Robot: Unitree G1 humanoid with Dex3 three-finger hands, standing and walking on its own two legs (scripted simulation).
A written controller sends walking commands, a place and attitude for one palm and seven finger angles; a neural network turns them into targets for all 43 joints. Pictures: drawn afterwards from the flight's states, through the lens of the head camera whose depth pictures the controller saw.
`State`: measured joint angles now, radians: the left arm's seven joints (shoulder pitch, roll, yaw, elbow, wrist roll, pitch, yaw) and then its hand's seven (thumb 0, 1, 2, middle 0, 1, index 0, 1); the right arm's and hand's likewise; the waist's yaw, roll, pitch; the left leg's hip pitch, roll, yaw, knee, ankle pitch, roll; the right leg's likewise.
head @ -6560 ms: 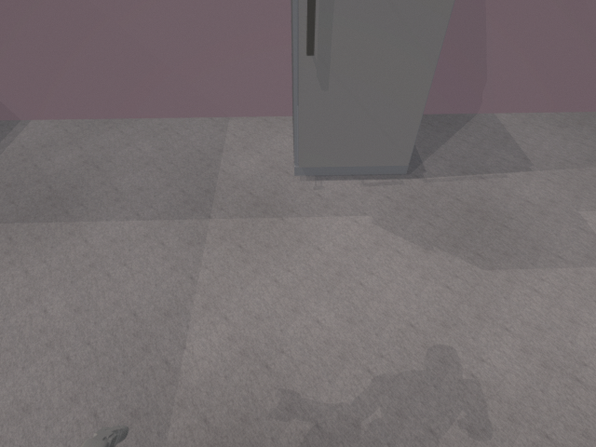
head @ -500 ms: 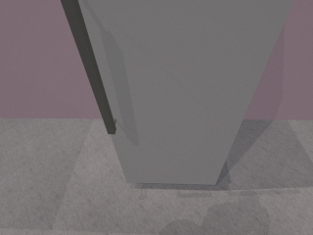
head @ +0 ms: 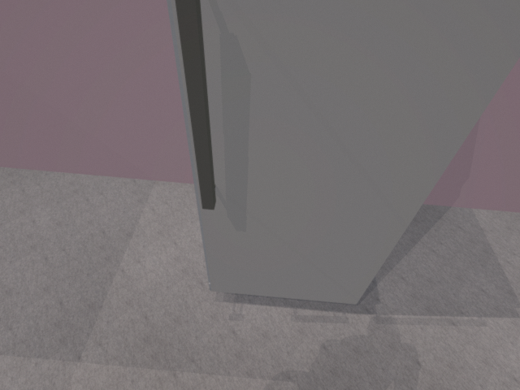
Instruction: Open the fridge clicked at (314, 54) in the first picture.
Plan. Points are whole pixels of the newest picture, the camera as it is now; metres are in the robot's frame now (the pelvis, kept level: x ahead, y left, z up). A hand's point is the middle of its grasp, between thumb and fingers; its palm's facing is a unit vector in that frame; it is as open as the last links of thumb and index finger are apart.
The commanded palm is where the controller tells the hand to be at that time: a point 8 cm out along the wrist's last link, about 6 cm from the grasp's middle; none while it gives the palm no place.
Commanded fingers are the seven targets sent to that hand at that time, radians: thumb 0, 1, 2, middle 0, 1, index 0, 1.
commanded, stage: come to a stop and stand still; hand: left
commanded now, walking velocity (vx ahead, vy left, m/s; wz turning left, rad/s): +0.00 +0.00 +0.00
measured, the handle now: (202, 111) +0.55 +0.16 +0.14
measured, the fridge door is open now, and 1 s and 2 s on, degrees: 0 0 0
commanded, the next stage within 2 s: look again from close up in 0.28 s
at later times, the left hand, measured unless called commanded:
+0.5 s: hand out of the picture +0.01 +0.19 -0.18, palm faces +0.01 -0.97 -0.24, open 7.4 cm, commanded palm none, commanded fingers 0.00 0.90 0.90 -0.20 -0.30 -0.20 -0.30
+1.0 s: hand out of the picture -0.01 +0.20 -0.16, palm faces +0.02 -0.96 -0.29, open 7.4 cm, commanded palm none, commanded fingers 0.00 0.90 0.90 -0.20 -0.30 -0.20 -0.30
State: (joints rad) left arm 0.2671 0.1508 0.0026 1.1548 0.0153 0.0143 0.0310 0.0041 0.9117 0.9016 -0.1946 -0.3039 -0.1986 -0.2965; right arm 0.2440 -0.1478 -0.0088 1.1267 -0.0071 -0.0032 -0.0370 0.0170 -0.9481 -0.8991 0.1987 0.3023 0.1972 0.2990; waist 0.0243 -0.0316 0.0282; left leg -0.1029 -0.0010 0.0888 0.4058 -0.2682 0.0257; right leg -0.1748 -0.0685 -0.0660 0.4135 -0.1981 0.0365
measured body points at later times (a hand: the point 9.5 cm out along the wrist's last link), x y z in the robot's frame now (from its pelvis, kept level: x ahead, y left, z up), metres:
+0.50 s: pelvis -0.01 +0.00 -0.01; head -0.01 -0.01 +0.44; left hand +0.01 +0.24 -0.16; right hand -0.01 -0.23 -0.16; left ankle -0.03 +0.10 -0.74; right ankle +0.02 -0.14 -0.74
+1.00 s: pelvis -0.06 -0.03 +0.00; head -0.08 -0.03 +0.45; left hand -0.01 +0.25 -0.14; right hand -0.03 -0.31 -0.14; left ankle -0.03 +0.09 -0.74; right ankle +0.01 -0.14 -0.74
